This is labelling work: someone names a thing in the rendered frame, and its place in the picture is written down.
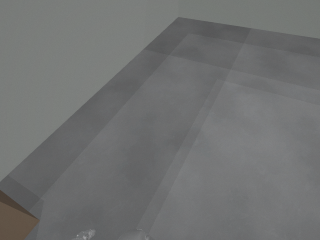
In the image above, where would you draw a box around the robot left thigh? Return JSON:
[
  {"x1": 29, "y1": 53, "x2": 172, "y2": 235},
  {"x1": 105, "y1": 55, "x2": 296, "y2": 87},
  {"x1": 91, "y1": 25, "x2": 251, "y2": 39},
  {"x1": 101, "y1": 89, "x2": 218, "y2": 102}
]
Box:
[{"x1": 118, "y1": 229, "x2": 150, "y2": 240}]

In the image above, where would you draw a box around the left robot hand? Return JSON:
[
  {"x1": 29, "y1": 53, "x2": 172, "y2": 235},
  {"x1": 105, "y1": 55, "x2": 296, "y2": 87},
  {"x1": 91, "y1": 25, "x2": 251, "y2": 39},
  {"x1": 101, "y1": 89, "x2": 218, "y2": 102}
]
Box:
[{"x1": 72, "y1": 229, "x2": 96, "y2": 240}]

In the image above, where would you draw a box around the cabinet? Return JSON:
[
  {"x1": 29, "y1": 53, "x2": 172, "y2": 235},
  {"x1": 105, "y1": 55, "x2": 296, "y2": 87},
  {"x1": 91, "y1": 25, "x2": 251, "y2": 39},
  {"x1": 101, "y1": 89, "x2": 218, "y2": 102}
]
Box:
[{"x1": 0, "y1": 190, "x2": 40, "y2": 240}]

